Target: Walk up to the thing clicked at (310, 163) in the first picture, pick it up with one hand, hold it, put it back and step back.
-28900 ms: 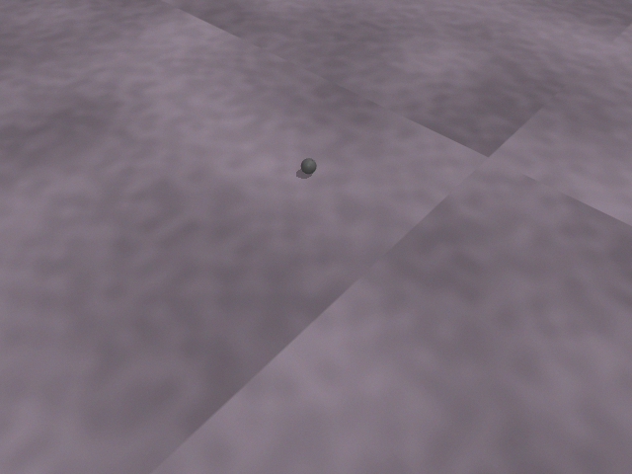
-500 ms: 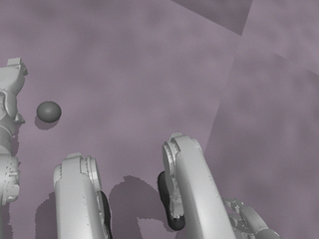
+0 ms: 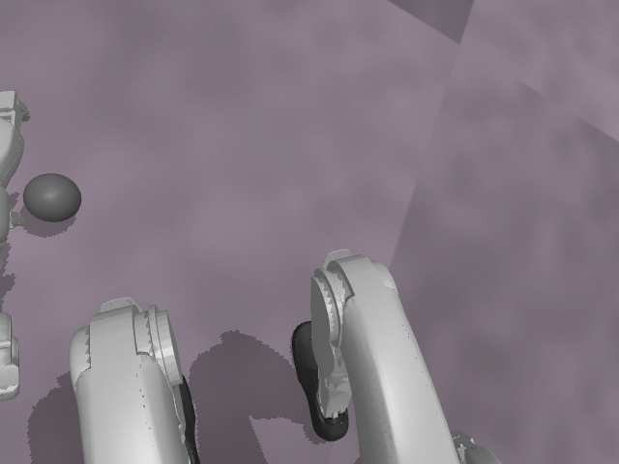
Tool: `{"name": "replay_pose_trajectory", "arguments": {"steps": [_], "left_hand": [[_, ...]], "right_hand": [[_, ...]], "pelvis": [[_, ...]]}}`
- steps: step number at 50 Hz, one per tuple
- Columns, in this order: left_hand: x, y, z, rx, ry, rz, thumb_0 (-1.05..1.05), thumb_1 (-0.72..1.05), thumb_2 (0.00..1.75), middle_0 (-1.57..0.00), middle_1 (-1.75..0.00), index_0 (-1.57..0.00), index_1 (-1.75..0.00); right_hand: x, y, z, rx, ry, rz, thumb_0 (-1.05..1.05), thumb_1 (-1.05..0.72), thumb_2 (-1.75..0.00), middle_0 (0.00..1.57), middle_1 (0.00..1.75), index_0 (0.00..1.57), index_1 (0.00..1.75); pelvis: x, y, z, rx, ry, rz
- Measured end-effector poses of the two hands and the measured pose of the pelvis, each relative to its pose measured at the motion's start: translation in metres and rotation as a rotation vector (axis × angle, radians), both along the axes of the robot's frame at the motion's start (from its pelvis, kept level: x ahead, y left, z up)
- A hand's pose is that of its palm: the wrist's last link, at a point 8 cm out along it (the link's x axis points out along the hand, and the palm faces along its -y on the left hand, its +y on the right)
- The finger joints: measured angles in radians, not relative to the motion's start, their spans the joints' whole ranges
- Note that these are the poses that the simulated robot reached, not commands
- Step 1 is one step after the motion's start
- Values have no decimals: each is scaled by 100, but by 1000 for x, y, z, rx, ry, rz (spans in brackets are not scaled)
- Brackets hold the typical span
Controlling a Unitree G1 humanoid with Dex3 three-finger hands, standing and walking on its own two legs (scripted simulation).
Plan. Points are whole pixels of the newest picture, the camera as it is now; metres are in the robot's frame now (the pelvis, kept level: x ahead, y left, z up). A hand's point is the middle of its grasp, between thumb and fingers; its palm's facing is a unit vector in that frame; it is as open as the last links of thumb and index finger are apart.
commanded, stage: home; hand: left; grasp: from above
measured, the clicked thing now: (53, 197) +0.50 +0.27 -0.30
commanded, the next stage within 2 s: none
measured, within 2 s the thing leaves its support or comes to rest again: neither
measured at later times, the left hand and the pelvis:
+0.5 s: hand out of the picture +0.33 +0.25 +0.04, palm faces -0.27 -0.64 -0.72, open 8.0 cm; pelvis +0.00 +0.00 +0.15, yaw +4 degrees
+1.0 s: hand out of the picture +0.24 +0.21 +0.26, palm faces +0.14 -0.95 -0.27, open 7.4 cm; pelvis +0.05 +0.00 +0.33, yaw +7 degrees
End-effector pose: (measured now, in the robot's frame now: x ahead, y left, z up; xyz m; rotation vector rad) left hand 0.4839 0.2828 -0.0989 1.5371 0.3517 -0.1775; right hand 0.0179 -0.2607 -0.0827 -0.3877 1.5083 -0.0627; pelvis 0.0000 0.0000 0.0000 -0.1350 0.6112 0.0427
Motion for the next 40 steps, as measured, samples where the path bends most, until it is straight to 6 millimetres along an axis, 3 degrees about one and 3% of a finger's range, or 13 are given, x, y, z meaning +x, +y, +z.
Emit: {"name": "replay_pose_trajectory", "arguments": {"steps": [7,13,20,25,32,40], "left_hand": [[-4,4,52,-24,37,129,0,-23,96,-20,-79,-19,-80],[-41,1,102,-178,90,223,0,11,96,-22,-63,-21,-65],[-112,-3,154,-426,115,309,0,53,93,-22,-45,-21,-46],[-159,-2,190,-550,90,404,1,74,91,-22,-37,-21,-37],[-205,-7,245,-724,86,578,1,86,90,-21,-32,-21,-32],[-238,-25,308,-940,114,741,1,89,90,-21,-30,-21,-30]], "right_hand": [[29,7,8,69,-89,-26,0,-89,-89,20,30,20,30],[59,6,38,103,-172,-29,0,-89,-89,20,30,20,30],[110,-1,94,74,-309,27,1,-90,-89,20,30,20,30],[153,3,139,49,-446,73,1,-90,-89,20,30,20,30],[199,24,206,72,-643,99,1,-90,-89,20,30,20,30],[217,46,277,114,-765,86,1,-90,-89,20,30,20,30]], "pelvis": [[5,1,29,8,29,3],[7,2,69,21,20,11],[4,-1,121,37,-19,26],[2,-3,155,45,-62,43],[6,-4,206,58,-133,58],[22,-4,267,77,-215,72]]}}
